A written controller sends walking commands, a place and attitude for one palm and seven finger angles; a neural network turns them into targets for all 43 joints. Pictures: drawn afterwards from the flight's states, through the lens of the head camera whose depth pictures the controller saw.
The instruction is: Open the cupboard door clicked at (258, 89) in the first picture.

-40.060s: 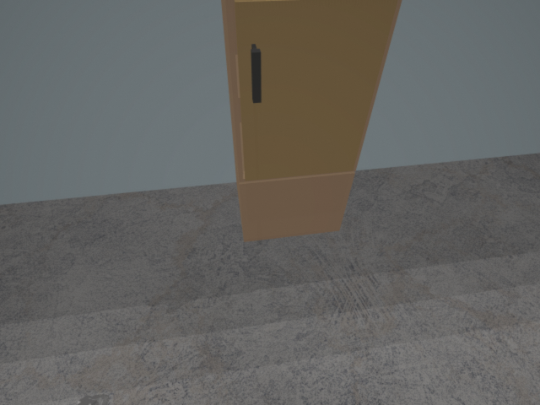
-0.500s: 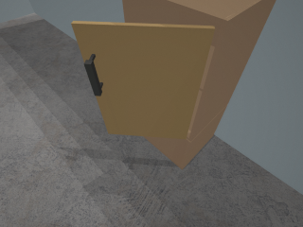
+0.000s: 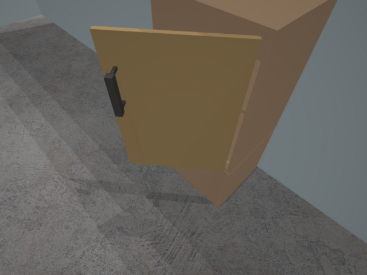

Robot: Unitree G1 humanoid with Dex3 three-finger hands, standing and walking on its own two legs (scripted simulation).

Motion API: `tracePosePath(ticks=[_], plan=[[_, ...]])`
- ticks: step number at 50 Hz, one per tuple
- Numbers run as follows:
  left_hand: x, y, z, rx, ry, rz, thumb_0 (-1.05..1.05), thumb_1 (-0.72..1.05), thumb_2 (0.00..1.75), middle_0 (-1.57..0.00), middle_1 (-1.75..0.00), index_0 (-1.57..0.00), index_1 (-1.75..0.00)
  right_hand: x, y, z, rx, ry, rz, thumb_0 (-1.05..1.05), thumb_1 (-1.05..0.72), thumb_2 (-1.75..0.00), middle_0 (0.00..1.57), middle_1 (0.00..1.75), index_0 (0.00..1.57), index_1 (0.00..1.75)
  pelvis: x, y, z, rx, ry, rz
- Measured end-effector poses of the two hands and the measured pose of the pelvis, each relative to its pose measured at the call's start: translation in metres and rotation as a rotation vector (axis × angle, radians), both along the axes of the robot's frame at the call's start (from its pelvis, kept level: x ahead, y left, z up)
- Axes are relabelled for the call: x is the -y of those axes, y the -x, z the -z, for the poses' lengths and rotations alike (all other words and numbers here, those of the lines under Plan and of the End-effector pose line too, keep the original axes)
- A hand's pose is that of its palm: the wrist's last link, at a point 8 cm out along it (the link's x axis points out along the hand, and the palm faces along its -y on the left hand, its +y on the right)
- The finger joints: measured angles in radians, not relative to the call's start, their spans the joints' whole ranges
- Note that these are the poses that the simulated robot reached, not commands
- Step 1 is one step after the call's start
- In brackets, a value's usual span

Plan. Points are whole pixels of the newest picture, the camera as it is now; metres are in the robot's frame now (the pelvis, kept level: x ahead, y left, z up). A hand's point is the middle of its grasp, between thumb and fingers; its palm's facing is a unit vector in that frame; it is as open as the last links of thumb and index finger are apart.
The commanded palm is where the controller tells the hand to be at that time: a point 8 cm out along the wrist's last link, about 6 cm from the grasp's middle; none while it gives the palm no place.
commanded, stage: look again from close up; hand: left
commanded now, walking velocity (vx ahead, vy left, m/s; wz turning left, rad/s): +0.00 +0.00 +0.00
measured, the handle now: (117, 92) +0.58 +0.24 +0.06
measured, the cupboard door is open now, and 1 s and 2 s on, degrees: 40 40 40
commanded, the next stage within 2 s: raise the hand with hooked fingers in 0.18 s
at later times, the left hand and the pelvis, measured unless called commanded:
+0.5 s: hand (82, 236) +0.19 +0.23 -0.01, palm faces +0.23 -0.97 -0.07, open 7.7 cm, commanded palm +0.10 +0.27 -0.05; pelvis -0.03 +0.02 -0.02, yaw +2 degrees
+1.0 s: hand (75, 246) +0.17 +0.23 -0.01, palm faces -0.10 -0.99 -0.06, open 10.3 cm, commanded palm +0.14 +0.30 +0.00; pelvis -0.07 +0.03 -0.07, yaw +3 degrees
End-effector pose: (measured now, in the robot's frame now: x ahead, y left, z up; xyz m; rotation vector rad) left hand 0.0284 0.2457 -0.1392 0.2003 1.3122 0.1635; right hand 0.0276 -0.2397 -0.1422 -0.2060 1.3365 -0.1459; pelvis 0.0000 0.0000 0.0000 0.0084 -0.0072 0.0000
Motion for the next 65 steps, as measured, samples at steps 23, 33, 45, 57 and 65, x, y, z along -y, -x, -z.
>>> tracePosePath(ticks=[23,33,45,57,65], plan=[[-0.026,-0.113,-0.124,0.937,-0.010,-0.082,0.01,0.86,0.88,-0.21,-0.34,-0.21,-0.33,-0.014,-0.052,-0.020,0.469,0.028,-0.022,0.01,-0.90,-0.90,0.20,0.30,0.20,0.29,-0.023,0.023,0.010,-0.026,0.002,-0.043],[-0.016,-0.094,-0.097,1.239,0.242,0.219,0.00,0.66,0.79,-0.22,-0.46,-0.22,-0.46,-0.017,-0.127,-0.048,0.850,0.059,-0.202,0.01,-0.90,-0.90,0.20,0.30,0.20,0.29,-0.024,0.056,0.062,-0.171,-0.003,-0.025],[-0.041,-0.101,-0.133,1.363,0.135,0.246,0.01,0.38,0.68,-0.24,-0.64,-0.24,-0.63,-0.064,-0.108,-0.009,0.756,-0.011,-0.252,0.01,-0.90,-0.90,0.20,0.30,0.20,0.29,-0.030,0.068,0.079,-0.164,0.060,-0.071],[-0.075,-0.123,-0.147,1.228,0.138,0.156,0.01,0.10,0.56,-0.26,-0.82,-0.26,-0.81,-0.049,-0.054,-0.012,0.626,0.019,-0.119,0.02,-0.90,-0.90,0.21,0.30,0.20,0.30,-0.037,0.056,0.056,-0.160,0.041,-0.036],[-0.081,-0.132,-0.155,1.263,0.152,0.217,0.00,-0.08,0.48,-0.27,-0.94,-0.27,-0.93,-0.031,-0.070,-0.024,0.650,0.086,-0.162,0.02,-0.90,-0.90,0.21,0.30,0.20,0.30,-0.040,0.053,0.053,-0.144,0.052,-0.051]])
